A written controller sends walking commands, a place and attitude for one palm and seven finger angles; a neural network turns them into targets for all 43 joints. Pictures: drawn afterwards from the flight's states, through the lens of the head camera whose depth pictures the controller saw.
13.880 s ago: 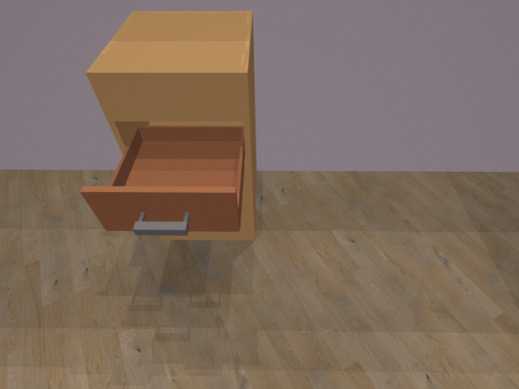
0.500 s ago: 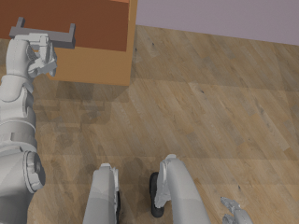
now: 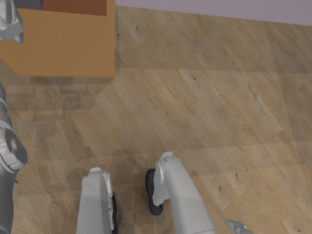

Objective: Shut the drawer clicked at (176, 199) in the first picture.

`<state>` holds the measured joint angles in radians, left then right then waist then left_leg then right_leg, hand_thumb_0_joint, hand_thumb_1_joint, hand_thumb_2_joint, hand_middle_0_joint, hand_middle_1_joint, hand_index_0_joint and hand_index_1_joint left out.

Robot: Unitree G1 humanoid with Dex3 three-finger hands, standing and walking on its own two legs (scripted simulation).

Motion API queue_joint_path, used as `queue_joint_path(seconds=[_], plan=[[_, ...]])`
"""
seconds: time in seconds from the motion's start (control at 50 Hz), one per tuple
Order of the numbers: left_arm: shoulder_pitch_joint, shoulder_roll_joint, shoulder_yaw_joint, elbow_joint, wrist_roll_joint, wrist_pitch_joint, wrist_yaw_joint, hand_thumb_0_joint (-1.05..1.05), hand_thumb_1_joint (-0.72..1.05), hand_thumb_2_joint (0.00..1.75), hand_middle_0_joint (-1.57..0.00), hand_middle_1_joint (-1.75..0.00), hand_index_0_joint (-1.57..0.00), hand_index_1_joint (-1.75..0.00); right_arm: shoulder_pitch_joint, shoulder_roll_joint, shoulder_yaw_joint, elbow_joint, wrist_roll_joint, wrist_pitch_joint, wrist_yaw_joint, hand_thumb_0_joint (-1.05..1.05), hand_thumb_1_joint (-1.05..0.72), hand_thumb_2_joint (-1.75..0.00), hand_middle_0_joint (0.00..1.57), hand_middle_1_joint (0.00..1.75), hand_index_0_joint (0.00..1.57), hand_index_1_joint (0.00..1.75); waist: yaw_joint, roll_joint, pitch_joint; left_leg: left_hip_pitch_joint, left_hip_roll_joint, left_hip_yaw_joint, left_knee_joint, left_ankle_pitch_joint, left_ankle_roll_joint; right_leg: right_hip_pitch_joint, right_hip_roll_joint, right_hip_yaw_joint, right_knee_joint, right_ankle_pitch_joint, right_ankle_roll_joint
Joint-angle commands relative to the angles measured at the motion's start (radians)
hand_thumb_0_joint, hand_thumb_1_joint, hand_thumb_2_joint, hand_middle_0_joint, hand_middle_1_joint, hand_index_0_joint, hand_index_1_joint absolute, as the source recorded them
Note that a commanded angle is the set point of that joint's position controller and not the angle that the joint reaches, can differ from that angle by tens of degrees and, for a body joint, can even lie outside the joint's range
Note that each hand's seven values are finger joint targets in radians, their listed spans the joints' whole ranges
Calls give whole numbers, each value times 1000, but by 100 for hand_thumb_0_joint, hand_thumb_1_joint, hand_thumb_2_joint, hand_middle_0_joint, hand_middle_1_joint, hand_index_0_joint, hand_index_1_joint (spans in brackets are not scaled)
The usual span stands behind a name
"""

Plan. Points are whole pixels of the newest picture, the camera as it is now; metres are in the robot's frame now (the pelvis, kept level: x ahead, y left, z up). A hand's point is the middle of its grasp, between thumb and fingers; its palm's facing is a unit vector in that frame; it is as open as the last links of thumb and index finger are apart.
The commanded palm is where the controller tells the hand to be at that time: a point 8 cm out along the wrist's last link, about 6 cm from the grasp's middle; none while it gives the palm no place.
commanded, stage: push the drawer shut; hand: left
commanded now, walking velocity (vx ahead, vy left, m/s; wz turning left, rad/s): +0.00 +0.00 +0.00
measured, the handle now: out of the picture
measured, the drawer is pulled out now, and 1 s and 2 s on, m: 0.06 0.00 0.00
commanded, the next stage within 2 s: pull the fist back off the drawer in 0.64 s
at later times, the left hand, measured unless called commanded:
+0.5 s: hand (15, 1) +0.61 +0.23 +0.03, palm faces +0.00 -1.00 -0.06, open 3.2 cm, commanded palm +0.63 +0.22 +0.04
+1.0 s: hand out of the picture +0.63 +0.23 +0.03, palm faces +0.00 -1.00 -0.06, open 3.2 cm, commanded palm +0.63 +0.21 +0.04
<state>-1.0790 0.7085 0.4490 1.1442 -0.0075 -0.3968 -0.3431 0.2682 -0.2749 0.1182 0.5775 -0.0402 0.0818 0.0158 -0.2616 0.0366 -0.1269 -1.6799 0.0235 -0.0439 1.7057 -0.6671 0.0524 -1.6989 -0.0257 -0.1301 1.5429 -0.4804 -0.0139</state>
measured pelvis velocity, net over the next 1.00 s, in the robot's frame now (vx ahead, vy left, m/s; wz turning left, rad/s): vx -0.02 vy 0.01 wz -0.06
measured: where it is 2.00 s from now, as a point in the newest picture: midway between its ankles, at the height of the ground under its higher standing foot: (133, 211)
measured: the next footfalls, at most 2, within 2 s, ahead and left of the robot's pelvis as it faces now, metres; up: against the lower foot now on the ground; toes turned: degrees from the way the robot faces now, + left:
none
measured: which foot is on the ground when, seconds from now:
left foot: down 0.00-1.00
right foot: down 0.00-1.00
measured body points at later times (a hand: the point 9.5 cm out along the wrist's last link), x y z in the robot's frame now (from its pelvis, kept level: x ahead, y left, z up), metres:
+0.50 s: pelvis +0.00 +0.00 -0.01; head +0.24 +0.07 +0.36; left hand +0.61 +0.29 +0.04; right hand +0.00 -0.26 -0.09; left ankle +0.04 +0.09 -0.52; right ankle +0.10 -0.12 -0.52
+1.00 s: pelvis -0.02 +0.01 -0.02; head +0.25 +0.07 +0.34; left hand +0.62 +0.29 +0.04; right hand -0.06 -0.23 -0.09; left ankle +0.04 +0.09 -0.52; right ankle +0.10 -0.12 -0.52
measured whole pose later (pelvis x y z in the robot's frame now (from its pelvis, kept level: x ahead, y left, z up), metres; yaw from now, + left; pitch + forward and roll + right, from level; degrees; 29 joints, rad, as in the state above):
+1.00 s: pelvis -0.02 +0.01 -0.02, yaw -3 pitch +39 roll -11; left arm -1.41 0.95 0.43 1.19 0.14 -0.20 -0.33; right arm 0.35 -0.25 0.19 0.53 -0.06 0.15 0.05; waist -0.40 0.04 -0.07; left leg -1.83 0.03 -0.07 1.78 -0.65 0.07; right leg -1.82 -0.01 -0.16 1.57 -0.44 0.00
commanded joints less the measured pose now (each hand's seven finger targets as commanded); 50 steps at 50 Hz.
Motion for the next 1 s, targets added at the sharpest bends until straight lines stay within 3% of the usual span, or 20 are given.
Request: queue_joint_path(seconds=[0.0,0.02,0.1,0.16,0.2,0.26,0.3,0.36,0.4,0.46,0.52,0.58,0.6,0.64,0.72,0.76,0.82,0.86,0.92,0.98], plan=[[-515,274,34,-214,-18,-49,16,0,90,90,-140,-160,-140,-160,198,-225,-74,-32,-6,2,-11,0,-90,-90,20,30,20,30,-42,262,-650,438,-9,-90,-223,349,-11,370,49,66,-135,116,-16],[-522,318,64,-222,-13,-49,20,0,90,90,-140,-160,-140,-160,207,-232,-73,-31,-7,6,-12,0,-90,-90,20,30,20,30,-35,275,-661,447,-8,-93,-224,357,-15,373,48,64,-132,118,-16],[-576,271,13,-225,3,-43,26,0,90,90,-140,-160,-140,-160,216,-229,-73,-27,-12,13,-6,0,-90,-90,20,30,20,30,-56,352,-675,522,-5,-116,-223,400,-29,298,46,53,-120,129,-20],[-606,305,32,-224,9,-37,33,0,90,90,-140,-160,-140,-160,232,-237,-70,-21,-17,23,-3,0,-90,-90,20,30,20,30,-65,329,-683,524,-2,-119,-216,420,-30,309,48,50,-121,144,-18],[-634,297,14,-223,20,-34,34,0,90,90,-140,-160,-140,-160,232,-233,-68,-22,-18,26,-1,0,-90,-90,20,30,20,30,-74,356,-683,536,-2,-126,-216,427,-32,292,48,49,-117,146,-21],[-650,325,24,-195,32,-20,39,0,90,90,-140,-160,-140,-160,240,-236,-61,-20,-19,35,1,0,-90,-90,20,30,20,30,-81,348,-665,499,-3,-118,-211,401,-27,303,51,48,-119,138,-20],[-693,297,-8,-170,40,-11,42,0,90,90,-140,-160,-140,-160,240,-232,-57,-17,-20,36,1,0,-90,-90,20,30,20,30,-109,340,-635,484,-3,-123,-206,372,-20,271,52,47,-120,126,-19],[-723,358,18,-167,57,-3,47,0,90,90,-140,-160,-140,-160,253,-240,-52,-19,-22,41,0,0,-90,-90,20,30,20,30,-104,371,-662,483,-5,-122,-199,382,-23,281,52,46,-112,130,-20],[-749,347,-2,-151,66,4,49,0,90,90,-140,-160,-140,-160,255,-236,-47,-19,-24,42,1,0,-90,-90,20,30,20,30,-119,407,-646,501,-3,-133,-199,390,-27,243,52,40,-106,133,-23],[-801,387,3,-142,80,14,52,0,90,90,-140,-160,-140,-160,268,-246,-41,-16,-28,47,-1,0,-90,-90,20,30,20,30,-140,384,-636,465,-1,-131,-184,367,-19,242,53,40,-102,130,-19],[-840,374,-30,-142,102,25,50,0,90,90,-140,-160,-140,-160,276,-246,-38,-13,-31,52,2,0,-90,-90,20,30,20,30,-150,463,-649,515,1,-140,-181,399,-31,201,53,33,-92,143,-24],[-868,400,-24,-122,116,42,55,0,90,90,-140,-160,-140,-160,287,-250,-32,-13,-36,58,5,0,-90,-90,20,30,20,30,-171,437,-651,482,0,-137,-163,397,-21,212,56,34,-89,154,-22],[-875,415,-20,-121,123,44,55,0,90,90,-140,-160,-140,-160,290,-247,-29,-16,-36,60,5,0,-90,-90,20,30,20,30,-170,464,-647,491,2,-138,-163,404,-22,205,56,32,-85,157,-24],[-892,438,-17,-109,136,59,53,0,90,90,-140,-160,-140,-160,296,-250,-24,-17,-37,65,6,0,-90,-90,20,30,20,30,-177,455,-648,452,-1,-126,-151,387,-13,223,59,35,-83,154,-23],[-949,417,-58,-101,142,85,49,0,90,90,-140,-160,-140,-160,306,-257,-17,-10,-37,67,5,0,-90,-90,20,30,20,30,-207,483,-603,448,4,-138,-157,339,-14,168,60,26,-80,139,-21],[-928,439,-41,-116,147,94,45,0,90,90,-140,-160,-140,-160,316,-258,-18,-19,-38,69,7,0,-90,-90,20,30,20,30,-191,496,-633,459,1,-137,-156,349,-16,185,61,25,-78,144,-24],[-877,416,-41,-166,137,105,25,0,90,90,-140,-160,-140,-160,313,-256,-24,-31,-39,74,16,0,-90,-90,20,30,20,30,-166,547,-676,538,5,-153,-172,388,-33,172,62,17,-76,158,-30],[-837,429,-20,-162,125,119,17,0,90,90,-140,-160,-140,-160,312,-258,-23,-36,-33,77,17,0,-90,-90,20,30,20,30,-158,487,-642,503,8,-152,-185,341,-26,187,67,16,-84,138,-26],[-781,426,-10,-199,118,133,10,0,90,90,-140,-160,-140,-160,308,-256,-25,-48,-29,74,22,0,-90,-90,20,30,20,30,-131,516,-655,512,7,-144,-203,331,-27,206,66,18,-89,128,-30],[-722,458,39,-212,105,142,16,0,90,90,-140,-160,-140,-160,308,-254,-27,-58,-23,73,21,0,-90,-90,20,30,20,30,-111,438,-641,467,8,-138,-214,307,-19,250,68,21,-98,115,-25]])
